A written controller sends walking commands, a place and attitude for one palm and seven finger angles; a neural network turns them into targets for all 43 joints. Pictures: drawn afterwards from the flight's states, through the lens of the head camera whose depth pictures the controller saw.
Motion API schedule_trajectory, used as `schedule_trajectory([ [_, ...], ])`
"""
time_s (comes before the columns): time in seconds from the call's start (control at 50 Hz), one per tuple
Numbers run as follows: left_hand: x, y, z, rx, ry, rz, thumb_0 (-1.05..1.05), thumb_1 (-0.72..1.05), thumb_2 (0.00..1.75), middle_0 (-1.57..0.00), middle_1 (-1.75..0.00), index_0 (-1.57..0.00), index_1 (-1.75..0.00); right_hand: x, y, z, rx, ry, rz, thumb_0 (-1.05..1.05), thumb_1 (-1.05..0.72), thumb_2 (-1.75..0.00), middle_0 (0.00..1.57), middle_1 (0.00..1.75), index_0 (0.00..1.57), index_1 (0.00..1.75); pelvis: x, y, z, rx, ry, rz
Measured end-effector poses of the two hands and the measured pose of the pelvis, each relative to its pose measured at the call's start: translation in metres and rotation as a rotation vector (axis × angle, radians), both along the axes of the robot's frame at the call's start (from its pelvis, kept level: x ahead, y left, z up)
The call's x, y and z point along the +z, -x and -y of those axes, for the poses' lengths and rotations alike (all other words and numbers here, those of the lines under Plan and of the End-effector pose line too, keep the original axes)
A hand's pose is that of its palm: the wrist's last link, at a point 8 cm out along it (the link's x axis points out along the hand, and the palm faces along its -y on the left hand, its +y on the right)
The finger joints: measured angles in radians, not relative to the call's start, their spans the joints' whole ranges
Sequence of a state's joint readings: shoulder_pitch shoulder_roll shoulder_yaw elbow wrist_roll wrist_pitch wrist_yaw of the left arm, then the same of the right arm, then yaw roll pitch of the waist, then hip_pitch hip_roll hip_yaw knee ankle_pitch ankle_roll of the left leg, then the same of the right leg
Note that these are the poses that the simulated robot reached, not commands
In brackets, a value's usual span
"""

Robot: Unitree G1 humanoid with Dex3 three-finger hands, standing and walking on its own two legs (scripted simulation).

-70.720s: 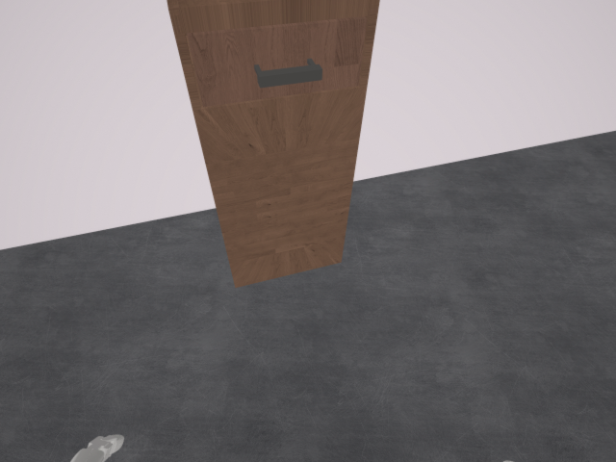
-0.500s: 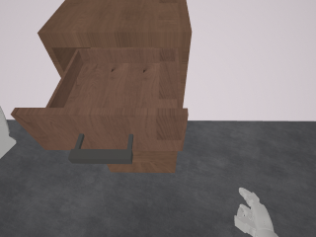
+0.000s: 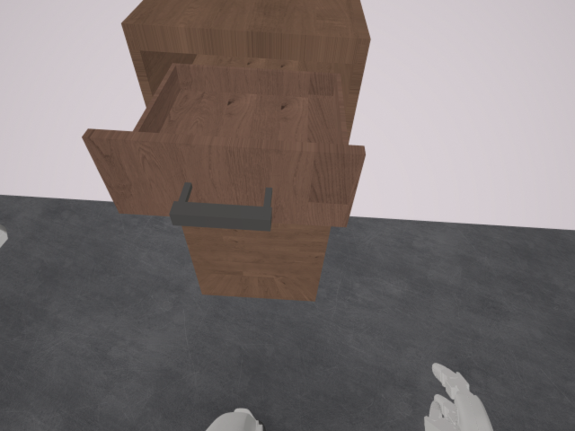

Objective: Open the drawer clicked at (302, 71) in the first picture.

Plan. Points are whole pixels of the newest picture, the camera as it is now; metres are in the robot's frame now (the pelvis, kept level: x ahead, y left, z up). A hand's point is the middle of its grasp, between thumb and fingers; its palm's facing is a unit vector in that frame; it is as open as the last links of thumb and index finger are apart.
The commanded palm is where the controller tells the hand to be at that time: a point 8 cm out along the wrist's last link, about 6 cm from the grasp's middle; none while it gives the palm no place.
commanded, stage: step back with the hand held close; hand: left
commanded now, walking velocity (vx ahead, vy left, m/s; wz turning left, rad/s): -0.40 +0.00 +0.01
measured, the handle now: (225, 204) +0.40 +0.13 +0.10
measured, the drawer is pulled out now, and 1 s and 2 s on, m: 0.26 0.26 0.26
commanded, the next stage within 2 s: stop stepping back and stand still in 0.20 s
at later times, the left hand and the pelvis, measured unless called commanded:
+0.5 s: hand out of the picture +0.06 +0.25 +0.30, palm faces +0.55 -0.72 -0.43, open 7.4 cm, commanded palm +0.01 +0.28 +0.29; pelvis -0.13 +0.01 +0.01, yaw -2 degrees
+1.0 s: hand out of the picture -0.04 +0.27 +0.32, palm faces +0.61 -0.71 -0.34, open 7.4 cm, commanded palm -0.09 +0.30 +0.29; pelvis -0.23 +0.02 +0.02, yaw -2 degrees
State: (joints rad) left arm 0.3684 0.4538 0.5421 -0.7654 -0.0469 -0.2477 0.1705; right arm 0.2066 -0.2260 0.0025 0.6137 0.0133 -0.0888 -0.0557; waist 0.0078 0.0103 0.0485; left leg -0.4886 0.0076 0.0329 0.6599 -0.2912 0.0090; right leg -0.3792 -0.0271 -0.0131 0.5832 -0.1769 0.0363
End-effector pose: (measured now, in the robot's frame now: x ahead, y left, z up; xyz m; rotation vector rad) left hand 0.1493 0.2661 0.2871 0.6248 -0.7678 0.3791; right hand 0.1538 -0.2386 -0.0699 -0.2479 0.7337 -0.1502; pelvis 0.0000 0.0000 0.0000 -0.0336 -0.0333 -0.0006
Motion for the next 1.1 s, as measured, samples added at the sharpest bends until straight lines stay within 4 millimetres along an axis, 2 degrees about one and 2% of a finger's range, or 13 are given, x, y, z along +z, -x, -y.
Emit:
schedule_trajectory([
  [0.1,0.007,0.02,-0.011,-0.007,-0.055,0.054,0.0,0.88,0.9,-0.21,-0.3,-0.21,-0.3,-0.001,0.031,-0.008,-0.021,0.019,0.002,0.01,-0.9,-0.9,0.2,0.3,0.2,0.3,-0.004,0.027,-0.007,0.019,0.055,0.002],
  [0.2,0.017,0.054,-0.018,0.016,-0.067,0.093,0.0,0.88,0.9,-0.21,-0.3,-0.21,-0.3,-0.004,0.056,-0.022,-0.003,-0.039,-0.01,0.01,-0.9,-0.9,0.2,0.3,0.2,0.3,-0.002,0.054,-0.004,0.01,0.056,-0.027],
  [0.32,0.008,0.097,-0.001,-0.007,-0.054,0.081,0.0,0.89,0.9,-0.21,-0.3,-0.21,-0.3,-0.019,0.079,-0.03,0.068,-0.09,0.027,0.01,-0.9,-0.9,0.2,0.3,0.2,0.3,-0.014,0.104,0.005,-0.027,0.0,-0.075],
  [0.42,0.022,0.125,0.001,-0.027,-0.108,0.051,0.0,0.88,0.9,-0.21,-0.3,-0.21,-0.3,-0.008,0.12,-0.029,0.047,-0.082,-0.05,0.01,-0.9,-0.9,0.2,0.3,0.2,0.3,0.004,0.119,0.0,-0.02,-0.024,-0.045],
  [0.5,0.023,0.136,-0.019,-0.001,-0.103,0.056,0.0,0.88,0.9,-0.22,-0.3,-0.21,-0.3,0.005,0.144,-0.02,0.007,-0.022,-0.013,0.01,-0.9,-0.9,0.21,0.3,0.2,0.3,0.006,0.126,-0.009,-0.033,-0.015,-0.051],
  [0.62,0.002,0.138,-0.041,-0.004,0.043,-0.016,0.0,0.89,0.9,-0.21,-0.3,-0.21,-0.3,0.017,0.181,-0.013,-0.04,0.005,0.034,0.01,-0.9,-0.9,0.2,0.3,0.2,0.3,0.008,0.169,-0.02,-0.044,-0.024,-0.019],
  [0.68,-0.006,0.152,-0.031,-0.038,0.061,-0.085,0.01,0.89,0.9,-0.21,-0.3,-0.2,-0.3,0.024,0.203,-0.015,-0.057,-0.006,0.054,0.01,-0.9,-0.9,0.2,0.3,0.2,0.3,0.013,0.186,-0.02,-0.055,-0.016,-0.016],
  [0.74,-0.002,0.178,-0.011,-0.09,0.013,-0.122,0.01,0.89,0.9,-0.21,-0.3,-0.2,-0.3,0.026,0.224,-0.017,-0.064,-0.018,0.049,0.01,-0.9,-0.9,0.2,0.3,0.2,0.3,0.017,0.2,-0.017,-0.055,-0.012,-0.027],
  [0.82,0.016,0.219,0.008,-0.104,-0.128,-0.072,0.01,0.88,0.9,-0.21,-0.3,-0.21,-0.3,0.013,0.244,-0.015,-0.049,-0.022,-0.004,0.01,-0.9,-0.9,0.2,0.3,0.2,0.3,0.013,0.222,-0.013,-0.055,-0.022,-0.039],
  [0.9,0.042,0.245,-0.001,-0.052,-0.175,0.066,0.0,0.88,0.9,-0.22,-0.3,-0.22,-0.3,0.005,0.265,-0.013,-0.064,-0.028,-0.076,0.01,-0.9,-0.9,0.2,0.3,0.2,0.3,0.018,0.231,-0.013,-0.047,-0.037,-0.026],
  [0.98,0.043,0.241,-0.033,0.047,-0.055,0.098,0.0,0.88,0.9,-0.22,-0.3,-0.21,-0.3,0.002,0.277,-0.013,-0.092,-0.029,-0.065,0.01,-0.9,-0.9,0.2,0.3,0.2,0.3,0.02,0.23,-0.018,-0.035,-0.052,-0.03],
  [1.04,0.021,0.227,-0.054,0.083,0.063,0.037,0.0,0.89,0.9,-0.21,-0.3,-0.21,-0.3,-0.004,0.279,-0.014,-0.095,-0.009,-0.048,0.01,-0.9,-0.9,0.2,0.3,0.2,0.3,0.014,0.229,-0.028,-0.02,-0.039,-0.029],
  [1.1,-0.008,0.214,-0.055,0.056,0.134,-0.054,0.0,0.89,0.9,-0.2,-0.3,-0.2,-0.3,-0.008,0.277,-0.019,-0.101,-0.005,-0.039,0.01,-0.9,-0.9,0.2,0.3,0.2,0.3,0.007,0.233,-0.036,-0.019,-0.039,-0.018],
])
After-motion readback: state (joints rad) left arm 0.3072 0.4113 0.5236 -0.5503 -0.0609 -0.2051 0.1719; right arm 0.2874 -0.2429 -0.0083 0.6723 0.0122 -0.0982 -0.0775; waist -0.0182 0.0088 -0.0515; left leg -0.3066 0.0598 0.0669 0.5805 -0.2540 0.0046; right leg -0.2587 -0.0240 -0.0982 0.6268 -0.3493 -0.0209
